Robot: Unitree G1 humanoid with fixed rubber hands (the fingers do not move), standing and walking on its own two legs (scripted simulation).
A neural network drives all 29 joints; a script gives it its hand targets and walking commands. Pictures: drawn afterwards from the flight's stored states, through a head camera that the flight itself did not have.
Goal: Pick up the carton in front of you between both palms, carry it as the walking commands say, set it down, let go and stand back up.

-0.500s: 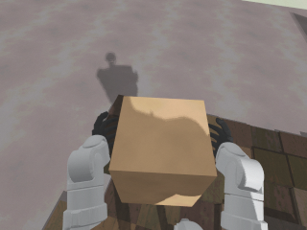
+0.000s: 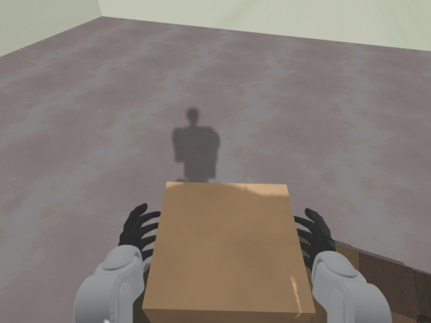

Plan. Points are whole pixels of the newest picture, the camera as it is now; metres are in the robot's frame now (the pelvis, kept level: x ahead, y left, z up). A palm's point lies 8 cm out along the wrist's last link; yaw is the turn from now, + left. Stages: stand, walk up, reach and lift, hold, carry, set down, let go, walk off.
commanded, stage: carry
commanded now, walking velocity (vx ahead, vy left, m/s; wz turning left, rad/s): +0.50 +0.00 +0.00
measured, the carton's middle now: (224, 269) +0.24 +0.01 +0.01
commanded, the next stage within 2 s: none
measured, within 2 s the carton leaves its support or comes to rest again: neither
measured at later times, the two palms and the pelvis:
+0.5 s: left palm (163, 127) +0.57 +0.18 +0.08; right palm (280, 137) +0.54 -0.12 +0.08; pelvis +0.32 +0.05 +0.00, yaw -4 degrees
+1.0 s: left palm (171, 56) +1.00 +0.23 +0.10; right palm (252, 56) +0.99 -0.08 +0.10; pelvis +0.65 +0.07 -0.02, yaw -2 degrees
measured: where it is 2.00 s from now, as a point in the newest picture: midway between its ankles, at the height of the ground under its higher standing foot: (216, 167)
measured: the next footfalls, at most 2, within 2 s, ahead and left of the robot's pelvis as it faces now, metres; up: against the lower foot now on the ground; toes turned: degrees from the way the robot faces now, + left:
left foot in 0.14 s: +0.29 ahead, +0.14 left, -0.01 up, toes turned +8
right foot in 0.60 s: +0.56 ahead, -0.09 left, +0.01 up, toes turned -10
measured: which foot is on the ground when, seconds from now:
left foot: up 0.00-0.12, down 0.14-0.66, up 0.68-0.92, down 0.94-1.00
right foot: down 0.00-0.22, up 0.24-0.58, down 0.60-0.96, up 0.98-1.00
